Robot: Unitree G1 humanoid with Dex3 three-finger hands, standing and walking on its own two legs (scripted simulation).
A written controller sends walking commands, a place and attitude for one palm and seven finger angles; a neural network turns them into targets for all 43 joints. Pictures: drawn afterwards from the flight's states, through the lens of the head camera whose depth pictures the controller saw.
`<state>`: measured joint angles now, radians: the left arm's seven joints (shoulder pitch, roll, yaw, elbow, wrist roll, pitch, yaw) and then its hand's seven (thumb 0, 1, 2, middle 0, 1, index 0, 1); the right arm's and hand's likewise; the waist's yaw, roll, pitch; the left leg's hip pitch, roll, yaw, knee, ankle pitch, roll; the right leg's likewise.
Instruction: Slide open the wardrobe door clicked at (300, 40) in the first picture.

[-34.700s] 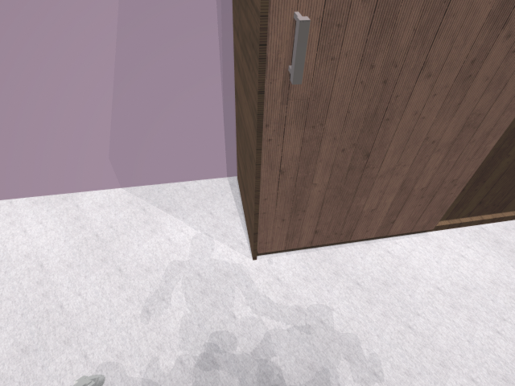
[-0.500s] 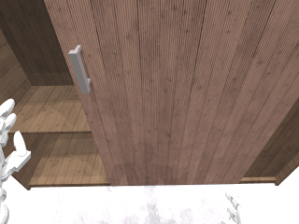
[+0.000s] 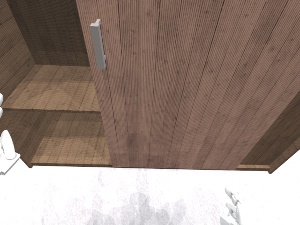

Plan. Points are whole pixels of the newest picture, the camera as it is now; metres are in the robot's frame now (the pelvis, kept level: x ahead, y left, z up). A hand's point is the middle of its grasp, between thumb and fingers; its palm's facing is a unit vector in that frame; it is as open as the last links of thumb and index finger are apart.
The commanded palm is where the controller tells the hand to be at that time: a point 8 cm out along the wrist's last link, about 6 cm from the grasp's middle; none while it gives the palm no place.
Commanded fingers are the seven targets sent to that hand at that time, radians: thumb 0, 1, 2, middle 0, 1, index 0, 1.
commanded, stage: step back with the hand held close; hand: left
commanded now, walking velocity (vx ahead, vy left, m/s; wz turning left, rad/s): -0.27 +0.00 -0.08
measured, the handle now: (100, 44) +0.60 +0.22 +0.20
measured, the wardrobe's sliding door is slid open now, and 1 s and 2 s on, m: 0.57 0.57 0.57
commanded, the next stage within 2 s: stop stepping back and stand still in 0.64 s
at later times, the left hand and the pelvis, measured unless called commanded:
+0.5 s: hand out of the picture +0.05 +0.28 +0.17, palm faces +0.49 -0.75 -0.44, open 7.4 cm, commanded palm +0.02 +0.31 +0.19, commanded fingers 0.00 0.90 0.90 -0.20 -0.30 -0.20 -0.30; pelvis -0.11 +0.00 +0.00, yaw +3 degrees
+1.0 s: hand out of the picture -0.10 +0.26 +0.19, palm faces +0.37 -0.83 -0.42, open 7.4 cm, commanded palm -0.14 +0.30 +0.19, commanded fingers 0.00 0.90 0.90 -0.20 -0.30 -0.20 -0.30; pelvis -0.30 +0.01 +0.00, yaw -5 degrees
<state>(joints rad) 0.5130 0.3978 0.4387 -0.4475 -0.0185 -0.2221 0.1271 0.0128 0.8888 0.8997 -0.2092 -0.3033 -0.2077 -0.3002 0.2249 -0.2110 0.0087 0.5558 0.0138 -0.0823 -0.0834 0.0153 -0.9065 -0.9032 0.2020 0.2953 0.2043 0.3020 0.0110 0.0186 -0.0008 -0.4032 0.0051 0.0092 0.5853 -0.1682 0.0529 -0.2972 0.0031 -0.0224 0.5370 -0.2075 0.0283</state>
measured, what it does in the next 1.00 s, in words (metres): walks backwards: right foot, then left foot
